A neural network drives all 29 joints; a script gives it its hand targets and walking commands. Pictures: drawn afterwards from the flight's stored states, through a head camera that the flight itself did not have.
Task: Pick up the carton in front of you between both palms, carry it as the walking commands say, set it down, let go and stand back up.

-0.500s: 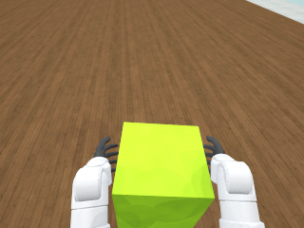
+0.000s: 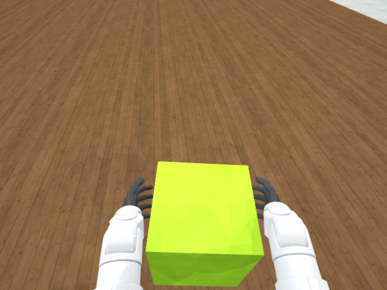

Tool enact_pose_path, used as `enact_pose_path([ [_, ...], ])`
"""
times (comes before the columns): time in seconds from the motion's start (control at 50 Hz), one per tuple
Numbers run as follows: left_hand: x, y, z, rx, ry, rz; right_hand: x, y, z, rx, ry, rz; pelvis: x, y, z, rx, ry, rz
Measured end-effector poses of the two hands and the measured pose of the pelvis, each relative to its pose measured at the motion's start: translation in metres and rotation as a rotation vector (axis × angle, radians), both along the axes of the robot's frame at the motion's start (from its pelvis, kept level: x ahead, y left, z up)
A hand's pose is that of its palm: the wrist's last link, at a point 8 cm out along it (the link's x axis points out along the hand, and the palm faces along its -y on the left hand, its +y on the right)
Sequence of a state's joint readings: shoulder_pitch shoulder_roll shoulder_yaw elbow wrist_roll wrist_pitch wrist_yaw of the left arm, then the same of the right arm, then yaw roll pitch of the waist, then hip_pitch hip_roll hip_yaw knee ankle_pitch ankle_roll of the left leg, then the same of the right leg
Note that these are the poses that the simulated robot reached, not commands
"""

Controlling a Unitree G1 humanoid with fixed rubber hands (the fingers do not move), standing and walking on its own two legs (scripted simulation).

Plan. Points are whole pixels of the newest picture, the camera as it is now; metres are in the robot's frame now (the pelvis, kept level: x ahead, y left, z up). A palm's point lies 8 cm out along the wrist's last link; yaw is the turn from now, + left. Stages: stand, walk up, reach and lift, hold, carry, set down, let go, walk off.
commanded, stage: carry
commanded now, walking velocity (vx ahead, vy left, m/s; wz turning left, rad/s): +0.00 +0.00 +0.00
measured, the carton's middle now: (199, 227) +0.30 +0.01 -0.06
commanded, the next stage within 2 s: hold in 0.46 s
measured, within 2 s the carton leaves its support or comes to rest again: neither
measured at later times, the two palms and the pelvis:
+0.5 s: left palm (131, 211) +0.29 +0.15 +0.05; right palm (273, 209) +0.29 -0.15 +0.04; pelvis +0.00 +0.00 +0.00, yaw +0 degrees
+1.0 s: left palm (132, 212) +0.31 +0.16 +0.01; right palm (261, 209) +0.31 -0.13 +0.01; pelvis -0.05 -0.01 -0.02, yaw +2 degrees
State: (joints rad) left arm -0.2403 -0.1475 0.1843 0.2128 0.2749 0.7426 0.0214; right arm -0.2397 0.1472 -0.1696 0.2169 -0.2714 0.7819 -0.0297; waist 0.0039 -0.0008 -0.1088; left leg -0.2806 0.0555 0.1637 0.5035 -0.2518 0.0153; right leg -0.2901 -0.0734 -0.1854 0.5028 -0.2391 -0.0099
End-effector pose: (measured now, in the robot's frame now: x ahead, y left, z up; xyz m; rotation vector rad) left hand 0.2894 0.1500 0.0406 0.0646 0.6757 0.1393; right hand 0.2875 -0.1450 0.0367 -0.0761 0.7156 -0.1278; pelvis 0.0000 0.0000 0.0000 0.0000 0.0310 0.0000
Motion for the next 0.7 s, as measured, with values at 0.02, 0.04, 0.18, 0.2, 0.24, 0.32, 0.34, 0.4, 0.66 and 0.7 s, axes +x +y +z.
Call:
enact_pose_path([
  [0.02,0.001,0.0,-0.001,-0.001,-0.006,0.0,0.001,0.0,-0.001,0.0,-0.006,0.0,-0.001,0.0,0.0,0.0,0.0,0.0],
  [0.04,0.002,0.0,-0.001,-0.001,-0.012,0.0,0.002,0.0,-0.001,0.0,-0.012,0.0,-0.001,0.0,0.0,0.0,0.0,0.0],
  [0.18,0.007,0.0,0.004,-0.006,-0.056,0.007,0.006,0.0,0.004,0.009,-0.056,-0.009,-0.003,0.0,0.0,0.0,0.005,0.0],
  [0.2,0.006,0.0,0.005,-0.006,-0.059,0.008,0.006,0.0,0.005,0.01,-0.059,-0.01,-0.002,0.0,0.0,0.0,0.005,0.0],
  [0.24,0.006,0.0,0.006,-0.007,-0.059,0.007,0.005,0.0,0.006,0.013,-0.059,-0.01,-0.002,0.0,0.0,0.0,0.005,0.0],
  [0.32,0.003,0.0,0.005,-0.006,-0.043,0.004,0.003,-0.001,0.004,0.014,-0.044,-0.009,0.0,0.0,0.0,-0.001,0.003,0.0],
  [0.34,0.003,0.0,0.005,-0.006,-0.04,0.003,0.002,-0.001,0.004,0.014,-0.04,-0.008,0.0,0.0,0.0,-0.001,0.003,0.0],
  [0.4,0.002,0.0,0.004,-0.005,-0.034,0.004,0.001,-0.001,0.003,0.012,-0.034,-0.008,0.0,0.0,0.0,-0.001,0.001,0.0],
  [0.66,-0.014,0.002,0.009,-0.007,-0.03,0.007,-0.012,0.001,0.01,0.009,-0.033,0.015,-0.009,-0.002,0.008,0.0,-0.137,0.012],
  [0.7,-0.016,0.002,0.009,-0.012,-0.029,0.011,-0.013,0.001,0.01,0.012,-0.032,0.015,-0.013,-0.002,0.008,0.001,-0.153,0.013],
])
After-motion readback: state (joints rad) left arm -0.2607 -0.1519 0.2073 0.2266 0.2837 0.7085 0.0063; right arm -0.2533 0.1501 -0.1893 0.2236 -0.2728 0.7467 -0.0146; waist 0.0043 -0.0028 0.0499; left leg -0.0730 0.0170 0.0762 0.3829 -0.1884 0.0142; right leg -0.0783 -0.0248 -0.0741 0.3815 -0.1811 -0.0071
